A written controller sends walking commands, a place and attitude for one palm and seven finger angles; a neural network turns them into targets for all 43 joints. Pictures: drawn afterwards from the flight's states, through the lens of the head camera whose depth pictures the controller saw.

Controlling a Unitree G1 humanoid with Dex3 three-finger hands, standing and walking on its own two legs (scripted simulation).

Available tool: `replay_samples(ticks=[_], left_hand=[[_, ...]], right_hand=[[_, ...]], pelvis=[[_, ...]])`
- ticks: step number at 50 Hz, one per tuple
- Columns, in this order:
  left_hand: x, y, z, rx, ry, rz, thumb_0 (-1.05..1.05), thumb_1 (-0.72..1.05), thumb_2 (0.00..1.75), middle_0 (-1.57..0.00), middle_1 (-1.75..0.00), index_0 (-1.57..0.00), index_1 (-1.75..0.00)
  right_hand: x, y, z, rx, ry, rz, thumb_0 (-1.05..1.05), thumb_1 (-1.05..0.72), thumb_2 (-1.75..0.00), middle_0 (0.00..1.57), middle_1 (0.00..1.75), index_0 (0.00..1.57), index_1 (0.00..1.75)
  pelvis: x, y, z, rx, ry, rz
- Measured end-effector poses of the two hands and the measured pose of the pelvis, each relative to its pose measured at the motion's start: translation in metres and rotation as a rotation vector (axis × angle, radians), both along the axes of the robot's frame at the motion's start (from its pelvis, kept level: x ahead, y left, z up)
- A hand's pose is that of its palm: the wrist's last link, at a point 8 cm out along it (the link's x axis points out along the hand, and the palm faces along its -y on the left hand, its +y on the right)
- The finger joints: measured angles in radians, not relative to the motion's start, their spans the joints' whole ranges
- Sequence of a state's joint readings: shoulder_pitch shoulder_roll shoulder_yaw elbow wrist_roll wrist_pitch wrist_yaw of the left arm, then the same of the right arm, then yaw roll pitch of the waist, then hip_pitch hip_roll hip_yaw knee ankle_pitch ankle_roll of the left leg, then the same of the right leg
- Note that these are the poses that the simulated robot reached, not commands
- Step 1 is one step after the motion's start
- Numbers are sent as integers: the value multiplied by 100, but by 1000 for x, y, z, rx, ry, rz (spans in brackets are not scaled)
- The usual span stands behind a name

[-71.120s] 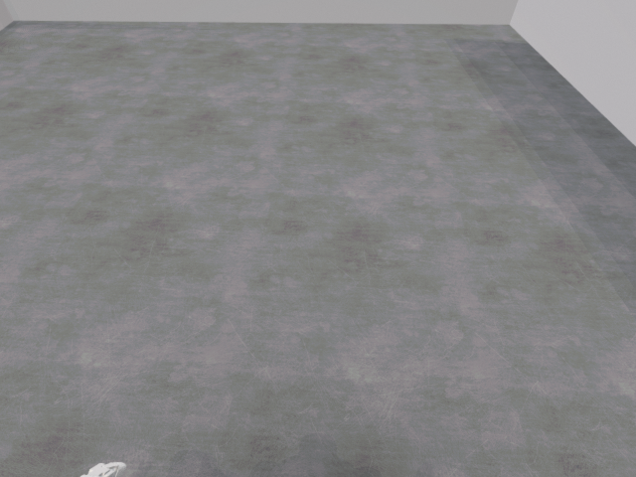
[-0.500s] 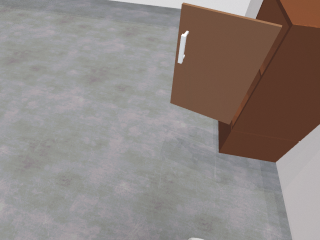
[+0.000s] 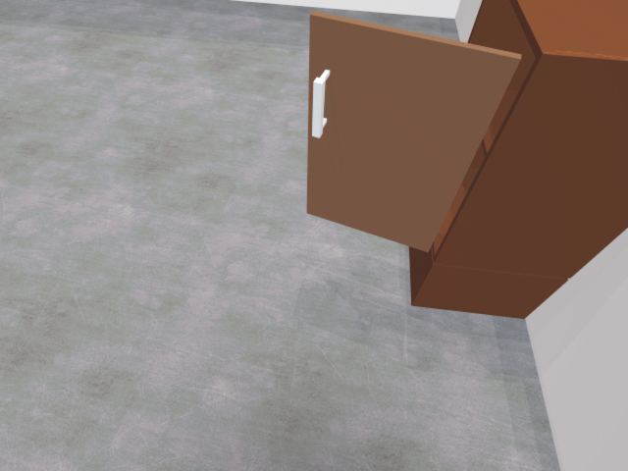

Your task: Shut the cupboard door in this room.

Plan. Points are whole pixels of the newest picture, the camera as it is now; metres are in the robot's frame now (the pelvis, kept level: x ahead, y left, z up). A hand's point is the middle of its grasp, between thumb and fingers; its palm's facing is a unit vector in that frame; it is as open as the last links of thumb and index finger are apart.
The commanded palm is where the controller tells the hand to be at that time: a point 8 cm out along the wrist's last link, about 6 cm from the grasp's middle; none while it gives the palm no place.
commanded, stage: turn to face it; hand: left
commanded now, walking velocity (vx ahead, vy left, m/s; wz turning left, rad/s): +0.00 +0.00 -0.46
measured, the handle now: (321, 104) +0.82 +0.06 -0.03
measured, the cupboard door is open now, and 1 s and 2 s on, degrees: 75 75 75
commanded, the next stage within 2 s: take the last steps up to it in 0.40 s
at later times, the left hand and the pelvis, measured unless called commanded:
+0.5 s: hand (209, 459) +0.15 +0.16 -0.16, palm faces -0.17 -0.96 -0.24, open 7.3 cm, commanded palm none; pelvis +0.04 -0.02 +0.00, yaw -12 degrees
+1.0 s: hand (224, 442) +0.17 +0.15 -0.17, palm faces -0.18 -0.97 -0.17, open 7.3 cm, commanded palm none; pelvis +0.14 -0.02 +0.01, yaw -13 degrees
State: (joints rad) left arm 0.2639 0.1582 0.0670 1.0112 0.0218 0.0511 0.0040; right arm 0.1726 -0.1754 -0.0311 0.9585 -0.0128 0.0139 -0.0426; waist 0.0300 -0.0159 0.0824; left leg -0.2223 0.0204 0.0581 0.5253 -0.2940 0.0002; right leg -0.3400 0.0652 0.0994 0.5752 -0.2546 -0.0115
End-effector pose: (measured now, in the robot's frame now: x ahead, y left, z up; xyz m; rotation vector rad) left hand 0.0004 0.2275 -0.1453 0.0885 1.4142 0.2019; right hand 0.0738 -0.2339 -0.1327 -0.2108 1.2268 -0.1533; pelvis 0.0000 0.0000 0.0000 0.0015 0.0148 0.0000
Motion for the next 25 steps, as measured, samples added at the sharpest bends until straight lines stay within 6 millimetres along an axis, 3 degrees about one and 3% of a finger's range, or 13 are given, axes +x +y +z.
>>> replay_samples(ticks=[6, 12, 18, 25], left_hand=[[48, 5, 7, 23, -37, -87, 0, 91, 90, -20, -30, -20, -30], [105, -1, 11, 89, -152, -191, 0, 91, 90, -20, -30, -20, -30], [130, -11, 22, 106, -166, -253, 0, 91, 90, -20, -30, -20, -30], [149, -15, 14, 49, -164, -301, 0, 91, 90, -20, -30, -20, -30]], right_hand=[[-9, -11, 1, -3, 13, -50, 0, -91, -89, 20, 30, 20, 30], [-26, -38, -20, 19, 67, -142, 0, -90, -89, 20, 30, 20, 30], [-29, -50, -7, 3, 73, -190, 1, -91, -90, 20, 30, 20, 30], [-23, -36, 5, -3, 23, -233, 0, -91, -90, 20, 30, 20, 30]], pelvis=[[11, -8, 2, -7, -17, -63], [21, -25, -10, -9, -11, -114], [26, -28, 1, 0, 6, -159], [36, -17, 3, -4, 5, -206]])
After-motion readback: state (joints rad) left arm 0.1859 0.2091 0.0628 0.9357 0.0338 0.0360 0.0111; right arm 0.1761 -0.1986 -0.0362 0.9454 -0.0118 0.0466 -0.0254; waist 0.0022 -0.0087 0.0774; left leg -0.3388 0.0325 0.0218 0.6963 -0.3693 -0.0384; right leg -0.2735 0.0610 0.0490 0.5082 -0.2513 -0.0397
